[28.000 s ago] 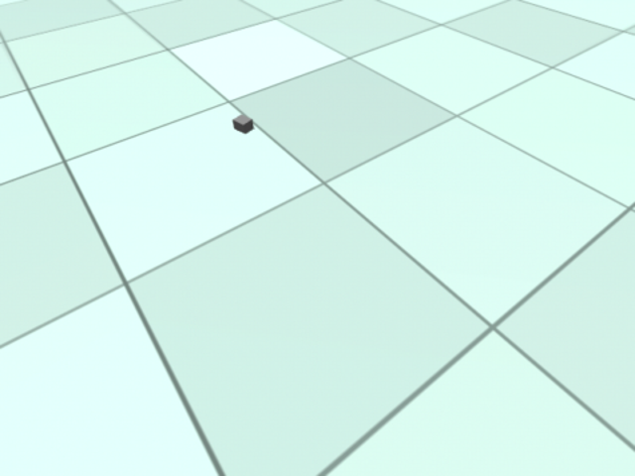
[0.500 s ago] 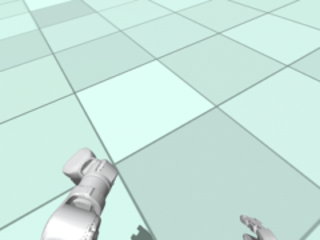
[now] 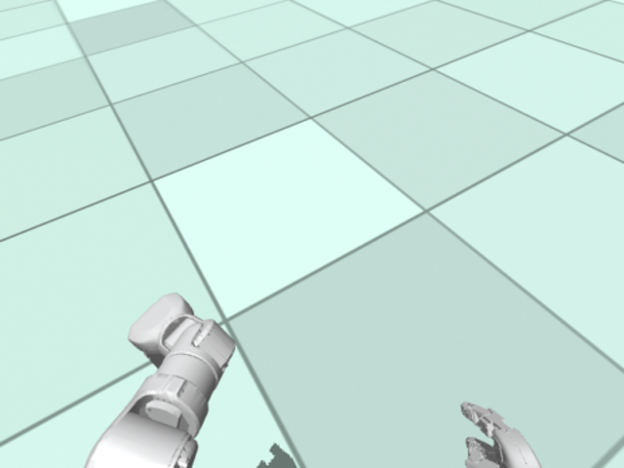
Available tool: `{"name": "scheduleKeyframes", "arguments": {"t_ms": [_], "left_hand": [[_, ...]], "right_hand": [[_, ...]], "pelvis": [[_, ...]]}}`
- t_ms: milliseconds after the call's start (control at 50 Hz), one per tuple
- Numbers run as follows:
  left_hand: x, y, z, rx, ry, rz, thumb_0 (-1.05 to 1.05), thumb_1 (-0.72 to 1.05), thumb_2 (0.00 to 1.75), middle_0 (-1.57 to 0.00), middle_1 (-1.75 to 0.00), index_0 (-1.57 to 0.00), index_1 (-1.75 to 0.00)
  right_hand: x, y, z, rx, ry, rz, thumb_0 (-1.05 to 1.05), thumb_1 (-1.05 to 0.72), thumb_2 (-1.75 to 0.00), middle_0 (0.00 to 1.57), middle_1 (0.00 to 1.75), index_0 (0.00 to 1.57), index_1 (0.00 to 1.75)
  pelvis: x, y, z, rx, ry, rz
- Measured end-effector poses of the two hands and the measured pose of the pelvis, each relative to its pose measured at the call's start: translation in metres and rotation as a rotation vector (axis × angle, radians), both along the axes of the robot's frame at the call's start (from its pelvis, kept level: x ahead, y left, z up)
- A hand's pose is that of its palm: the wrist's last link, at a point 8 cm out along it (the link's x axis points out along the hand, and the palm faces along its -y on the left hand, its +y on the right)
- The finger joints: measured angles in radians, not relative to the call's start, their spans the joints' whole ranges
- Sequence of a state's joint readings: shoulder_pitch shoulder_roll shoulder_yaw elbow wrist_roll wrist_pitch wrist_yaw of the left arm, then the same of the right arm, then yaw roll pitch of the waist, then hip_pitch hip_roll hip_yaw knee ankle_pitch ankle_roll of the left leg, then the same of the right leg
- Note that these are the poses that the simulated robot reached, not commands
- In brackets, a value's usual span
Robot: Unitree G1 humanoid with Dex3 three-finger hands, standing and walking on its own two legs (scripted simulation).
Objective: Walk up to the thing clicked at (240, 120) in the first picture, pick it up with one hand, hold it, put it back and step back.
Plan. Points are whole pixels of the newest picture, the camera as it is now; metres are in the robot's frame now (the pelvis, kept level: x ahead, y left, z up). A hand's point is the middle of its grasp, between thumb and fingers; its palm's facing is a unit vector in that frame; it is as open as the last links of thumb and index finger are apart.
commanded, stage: hold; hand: left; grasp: from above
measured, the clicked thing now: (186, 359) +0.30 +0.23 -0.07
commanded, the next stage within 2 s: crouch in 0.02 s
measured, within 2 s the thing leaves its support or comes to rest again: neither
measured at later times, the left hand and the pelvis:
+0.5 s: hand (190, 369) +0.29 +0.23 -0.10, palm faces -0.36 -0.35 -0.87, open 11.4 cm; pelvis -0.01 +0.00 -0.01, yaw +0 degrees
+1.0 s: hand (225, 385) +0.36 +0.24 -0.35, palm faces -0.18 -0.39 -0.90, open 11.3 cm; pelvis -0.08 +0.01 -0.22, yaw -3 degrees
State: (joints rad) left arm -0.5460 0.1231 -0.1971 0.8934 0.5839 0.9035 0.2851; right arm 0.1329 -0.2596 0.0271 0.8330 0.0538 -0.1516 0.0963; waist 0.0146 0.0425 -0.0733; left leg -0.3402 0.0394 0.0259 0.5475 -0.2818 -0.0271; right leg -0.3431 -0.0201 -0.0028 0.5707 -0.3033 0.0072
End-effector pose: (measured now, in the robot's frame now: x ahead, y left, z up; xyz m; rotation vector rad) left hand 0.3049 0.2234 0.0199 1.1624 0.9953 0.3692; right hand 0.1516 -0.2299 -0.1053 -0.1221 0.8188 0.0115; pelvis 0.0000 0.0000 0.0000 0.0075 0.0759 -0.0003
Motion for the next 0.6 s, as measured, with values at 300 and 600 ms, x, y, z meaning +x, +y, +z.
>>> {"name": "scheduleKeyframes", "arguments": {"t_ms": [300,600], "left_hand": [[0.000,0.005,-0.005,0.008,0.031,-0.015,-0.01,-0.17,0.57,-0.64,-0.40,-0.65,-0.47],[0.004,0.012,-0.101,0.068,0.084,-0.088,-0.01,-0.16,0.50,-0.63,-0.45,-0.64,-0.51]], "right_hand": [[-0.011,0.003,0.000,-0.006,0.009,-0.010,0.01,-0.87,-0.89,0.20,0.30,0.20,0.30],[-0.094,-0.028,-0.044,-0.119,0.214,-0.078,0.01,-0.87,-0.89,0.20,0.30,0.20,0.30]], "pelvis": [[-0.004,0.004,0.000,-0.002,0.003,0.000],[-0.025,0.004,-0.041,-0.012,0.186,-0.009]]}}
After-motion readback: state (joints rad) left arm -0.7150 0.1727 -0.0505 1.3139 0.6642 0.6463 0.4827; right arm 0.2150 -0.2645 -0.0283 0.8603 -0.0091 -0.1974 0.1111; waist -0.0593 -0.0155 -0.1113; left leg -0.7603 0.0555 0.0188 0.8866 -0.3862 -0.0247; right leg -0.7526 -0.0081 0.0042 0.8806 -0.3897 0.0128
